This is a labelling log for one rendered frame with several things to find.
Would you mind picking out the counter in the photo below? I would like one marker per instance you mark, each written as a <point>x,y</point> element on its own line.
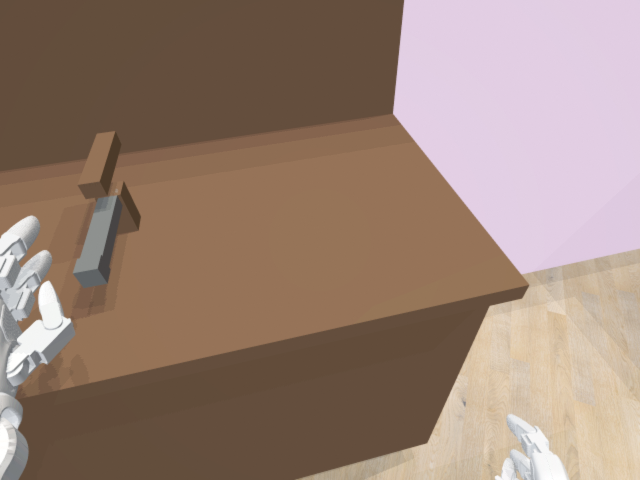
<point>294,286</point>

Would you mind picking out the tap lever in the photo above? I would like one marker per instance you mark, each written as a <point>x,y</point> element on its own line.
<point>92,268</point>

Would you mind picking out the left robot hand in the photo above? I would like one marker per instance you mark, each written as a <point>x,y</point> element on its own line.
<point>43,340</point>

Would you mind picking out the right robot hand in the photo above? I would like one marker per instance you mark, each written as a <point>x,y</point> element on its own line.
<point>542,465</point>

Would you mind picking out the robot left forearm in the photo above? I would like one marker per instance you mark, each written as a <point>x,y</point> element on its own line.
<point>13,445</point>

